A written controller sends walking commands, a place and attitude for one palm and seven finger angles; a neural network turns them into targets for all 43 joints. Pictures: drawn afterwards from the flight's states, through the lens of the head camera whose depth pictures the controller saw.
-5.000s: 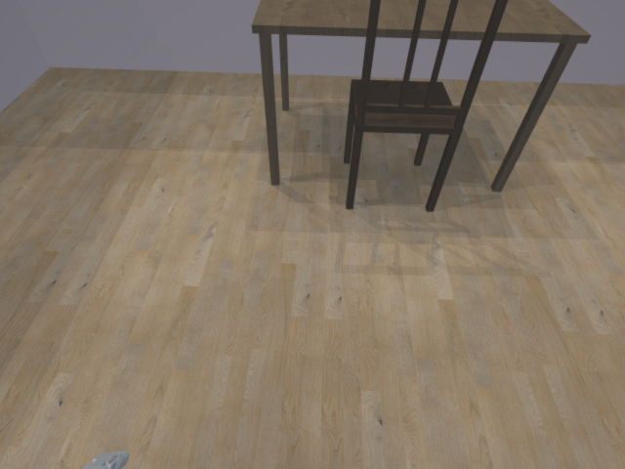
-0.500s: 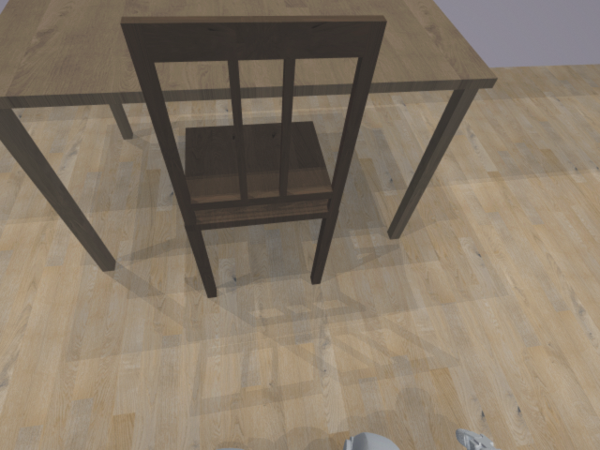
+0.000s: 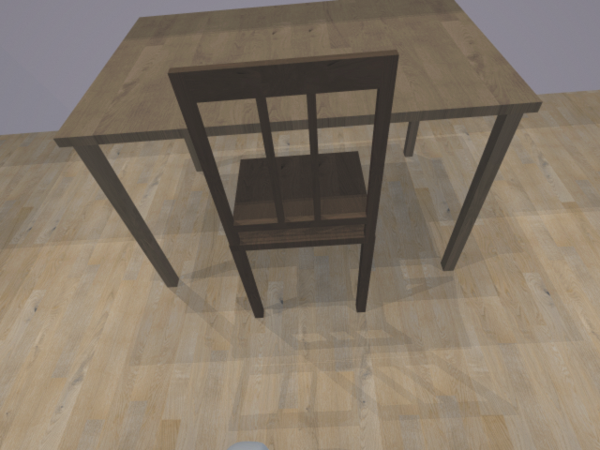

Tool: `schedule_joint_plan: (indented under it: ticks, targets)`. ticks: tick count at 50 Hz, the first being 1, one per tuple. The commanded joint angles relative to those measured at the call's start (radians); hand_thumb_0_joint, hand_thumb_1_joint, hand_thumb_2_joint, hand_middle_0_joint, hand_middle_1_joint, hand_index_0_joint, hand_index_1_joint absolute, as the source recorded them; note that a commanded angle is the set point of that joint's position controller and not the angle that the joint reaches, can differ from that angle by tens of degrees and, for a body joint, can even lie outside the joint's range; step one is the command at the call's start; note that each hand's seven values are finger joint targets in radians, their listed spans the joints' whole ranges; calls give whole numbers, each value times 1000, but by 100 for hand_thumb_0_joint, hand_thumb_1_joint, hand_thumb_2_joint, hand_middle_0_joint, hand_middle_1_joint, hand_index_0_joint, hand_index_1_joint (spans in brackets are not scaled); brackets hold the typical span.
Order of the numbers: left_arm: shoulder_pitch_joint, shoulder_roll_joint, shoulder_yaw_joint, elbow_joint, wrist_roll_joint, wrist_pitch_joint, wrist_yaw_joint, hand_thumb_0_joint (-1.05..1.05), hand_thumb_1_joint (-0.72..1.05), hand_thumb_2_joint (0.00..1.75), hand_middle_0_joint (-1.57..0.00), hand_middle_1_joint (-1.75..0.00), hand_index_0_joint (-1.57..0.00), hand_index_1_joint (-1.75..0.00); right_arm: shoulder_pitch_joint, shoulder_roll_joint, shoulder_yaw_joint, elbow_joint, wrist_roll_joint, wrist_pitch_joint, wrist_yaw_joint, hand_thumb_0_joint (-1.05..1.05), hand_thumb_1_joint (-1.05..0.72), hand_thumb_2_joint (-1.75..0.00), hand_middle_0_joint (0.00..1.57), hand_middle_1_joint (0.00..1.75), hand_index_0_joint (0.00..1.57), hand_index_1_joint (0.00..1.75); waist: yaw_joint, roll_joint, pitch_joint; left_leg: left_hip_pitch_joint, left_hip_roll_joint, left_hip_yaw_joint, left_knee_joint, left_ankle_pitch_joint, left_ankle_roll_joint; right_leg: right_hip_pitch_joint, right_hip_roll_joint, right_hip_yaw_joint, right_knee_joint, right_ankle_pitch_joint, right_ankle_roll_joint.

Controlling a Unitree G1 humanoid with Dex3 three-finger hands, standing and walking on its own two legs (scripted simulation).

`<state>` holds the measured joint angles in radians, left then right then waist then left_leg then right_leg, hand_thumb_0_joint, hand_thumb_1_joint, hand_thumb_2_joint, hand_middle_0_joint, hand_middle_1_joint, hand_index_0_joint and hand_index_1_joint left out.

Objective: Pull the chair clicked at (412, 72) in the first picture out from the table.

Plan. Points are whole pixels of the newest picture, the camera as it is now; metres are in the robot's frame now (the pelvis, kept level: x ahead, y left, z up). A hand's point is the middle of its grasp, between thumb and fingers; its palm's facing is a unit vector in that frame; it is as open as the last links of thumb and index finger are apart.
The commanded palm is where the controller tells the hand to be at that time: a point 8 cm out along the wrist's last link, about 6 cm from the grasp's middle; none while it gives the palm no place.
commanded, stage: take the last steps up to it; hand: left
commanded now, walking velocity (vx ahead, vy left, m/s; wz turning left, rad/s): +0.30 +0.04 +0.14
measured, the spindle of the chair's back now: (272, 167) +0.70 +0.10 -0.06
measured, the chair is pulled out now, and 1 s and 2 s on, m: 0.00 0.00 0.00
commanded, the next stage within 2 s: come to a stop and stand still in 0.78 s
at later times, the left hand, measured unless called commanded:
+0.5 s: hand out of the picture +0.06 +0.24 -0.18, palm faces +0.10 -0.98 -0.17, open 7.4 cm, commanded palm none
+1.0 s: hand (209, 372) +0.27 +0.19 -0.17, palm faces +0.06 -0.97 -0.22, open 7.2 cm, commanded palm none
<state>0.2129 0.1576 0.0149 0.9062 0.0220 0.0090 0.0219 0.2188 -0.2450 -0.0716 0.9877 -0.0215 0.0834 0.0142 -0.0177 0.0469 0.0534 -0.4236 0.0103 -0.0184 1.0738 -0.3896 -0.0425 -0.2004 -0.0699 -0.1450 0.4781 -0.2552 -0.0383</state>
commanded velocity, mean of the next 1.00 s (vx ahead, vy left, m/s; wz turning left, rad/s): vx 0.17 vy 0.01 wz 0.01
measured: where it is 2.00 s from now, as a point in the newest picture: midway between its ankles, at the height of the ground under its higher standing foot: outside the picture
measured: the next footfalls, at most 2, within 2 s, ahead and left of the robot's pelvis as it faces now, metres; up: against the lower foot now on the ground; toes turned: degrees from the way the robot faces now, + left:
left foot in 0.26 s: +0.03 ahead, +0.15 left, +0.00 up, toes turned +7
right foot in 0.70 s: +0.29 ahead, -0.07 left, +0.00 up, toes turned -5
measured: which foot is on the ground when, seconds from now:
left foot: up 0.00-0.24, down 0.26-0.72, up 0.74-1.00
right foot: down 0.00-0.28, up 0.30-0.68, down 0.70-1.00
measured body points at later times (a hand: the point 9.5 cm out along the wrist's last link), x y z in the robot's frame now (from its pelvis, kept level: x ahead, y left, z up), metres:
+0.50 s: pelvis +0.08 +0.05 +0.00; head +0.09 +0.07 +0.45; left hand +0.06 +0.29 -0.16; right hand +0.06 -0.17 -0.15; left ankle -0.01 +0.14 -0.74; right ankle +0.11 -0.08 -0.67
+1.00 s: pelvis +0.23 +0.01 +0.00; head +0.25 +0.00 +0.45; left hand +0.27 +0.24 -0.15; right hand +0.28 -0.22 -0.16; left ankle +0.26 +0.15 -0.71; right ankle +0.25 -0.07 -0.74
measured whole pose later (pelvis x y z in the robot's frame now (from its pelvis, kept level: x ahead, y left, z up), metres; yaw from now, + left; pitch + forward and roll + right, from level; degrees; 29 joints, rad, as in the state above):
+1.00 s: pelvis +0.23 +0.01 +0.00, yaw +2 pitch +0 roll +0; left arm 0.22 0.16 0.03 1.05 0.03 -0.04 0.03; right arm 0.22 -0.17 -0.04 1.05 -0.02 -0.01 -0.03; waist 0.00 0.02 0.04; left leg -0.43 0.07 0.04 0.80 -0.33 -0.03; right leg -0.22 0.02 -0.12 0.41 -0.19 -0.07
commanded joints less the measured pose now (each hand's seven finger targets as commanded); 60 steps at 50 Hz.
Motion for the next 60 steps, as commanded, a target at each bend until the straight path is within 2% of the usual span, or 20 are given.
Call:
schedule_joint_plan:
  ticks: [1,7,11,12,13,14,15,21,30,33,34,35,36,39,43,51,53,55,58,60]
  targets:
    - [96,211,64,-15,1,-34,6,0,90,90,-20,-30,-20,-30,-39,-51,-6,-67,-5,-34,10,0,-90,-90,20,30,20,30,61,-206,-25,-75,24,24,-97,12,5,107,-235,216,-275,-20,-91]
    - [134,229,71,45,13,-46,-4,0,90,90,-20,-30,-20,-30,-61,-21,6,-69,-1,-69,18,0,-90,-90,20,30,20,30,76,-196,-8,16,38,71,-359,-65,44,81,-281,258,-323,-223,-130]
    - [98,208,66,83,-2,-35,-14,0,90,90,-20,-30,-20,-30,116,-4,18,4,-2,-95,1,0,-90,-90,20,30,20,30,-6,-127,-28,355,-7,134,-654,81,60,-116,-179,134,-198,-299,-62]
    - [90,169,56,83,-7,-31,-20,0,90,90,-20,-30,-20,-30,181,-42,10,26,-2,-104,-9,0,-90,-90,20,30,20,30,-35,0,-40,457,49,42,-720,30,77,-206,-125,79,-66,-282,-25]
    - [83,105,41,63,-12,-28,-29,0,90,90,-20,-30,-20,-30,243,-123,-6,38,-12,-109,-18,0,-90,-90,20,30,20,30,-60,241,-21,502,261,-274,-862,-173,155,-375,-15,-28,192,-268,23]
    - [21,99,34,27,0,-33,-30,0,90,90,-20,-30,-20,-30,280,-165,-10,35,-10,-105,-26,0,-90,-90,20,30,20,30,-78,245,54,468,371,-434,-956,-195,240,-497,22,5,375,-300,24]
    - [-17,111,40,11,6,-37,-33,0,90,90,-20,-30,-20,-30,266,-169,-9,28,-7,-103,-31,0,-90,-90,20,30,20,30,-67,120,108,401,407,-428,-967,-177,269,-523,-19,66,465,-269,13]
    - [73,95,41,103,1,-31,-44,0,90,90,-20,-30,-20,-30,181,-45,35,37,7,-151,-47,0,-90,-90,20,30,20,30,16,44,54,408,229,-83,-901,449,215,-456,-36,106,597,-7,48]
    - [-75,62,36,43,-8,-35,-35,0,90,90,-20,-30,-20,-30,239,-40,22,107,-6,-149,-50,0,-90,-90,20,30,20,30,-13,77,91,408,250,0,-813,646,207,-322,-8,47,210,2,18]
    - [102,82,48,98,-3,-51,-29,0,90,90,-20,-30,-20,-30,220,-51,18,113,0,-144,-48,0,-90,-90,20,30,20,30,69,29,4,361,209,46,-600,764,166,-45,60,2,85,97,-10]
    - [223,121,60,137,1,-63,-25,0,90,90,-20,-30,-20,-30,213,-46,18,111,7,-146,-43,0,-90,-90,20,30,20,30,122,-15,-63,284,159,78,-433,689,131,136,42,37,38,173,-22]
    - [321,211,82,161,10,-77,-12,0,90,90,-20,-30,-20,-30,251,5,22,97,19,-149,-34,0,-90,-90,20,30,20,30,145,-236,-170,80,50,120,-160,347,89,345,-164,329,-11,320,-103]
    - [351,270,92,168,-7,-74,-11,0,90,90,-20,-30,-20,-30,292,24,24,78,25,-147,-38,0,-90,-90,20,30,20,30,112,-332,-233,-23,-37,92,123,-188,72,365,-376,607,-154,438,-220]
    - [113,164,68,109,-12,-62,-2,0,90,90,-20,-30,-20,-30,157,33,21,71,10,-129,-33,0,-90,-90,20,30,20,30,60,-132,-32,-85,73,-7,226,-48,82,34,-290,475,-253,64,-205]
    - [39,97,43,96,-1,-74,4,0,90,90,-20,-30,-20,-30,207,83,32,82,-2,-98,-26,0,-90,-90,20,30,20,30,-17,-104,-23,19,89,36,18,38,47,-122,-195,207,-270,241,-143]
    - [65,137,36,129,-4,-44,16,0,90,90,-20,-30,-20,-30,89,72,46,48,18,-81,-36,0,-90,-90,20,30,20,30,25,-160,-90,157,31,64,-462,128,0,10,-170,183,-123,635,-122]
    - [47,145,37,131,-9,-31,20,0,90,90,-20,-30,-20,-30,100,46,40,53,18,-75,-40,0,-90,-90,20,30,20,30,5,-155,-80,256,37,51,-615,272,2,-26,-152,175,-69,512,-81]
    - [71,107,33,124,-14,-11,22,0,90,90,-20,-30,-20,-30,71,-12,32,39,14,-85,-44,0,-90,-90,20,30,20,30,31,-15,-41,272,159,-62,-683,583,61,-86,-56,132,-5,226,-4]
    - [112,73,22,139,-10,13,26,0,90,90,-20,-30,-20,-30,-14,-42,33,11,8,-80,-56,0,-90,-90,20,30,20,30,60,152,-6,175,244,-142,-772,616,155,-32,12,87,78,-64,37]
    - [112,94,22,139,-9,20,20,0,90,90,-20,-30,-20,-30,-25,-45,31,0,11,-79,-61,0,-90,-90,20,30,20,30,53,150,-28,185,266,-156,-796,636,198,-46,13,106,187,-200,41]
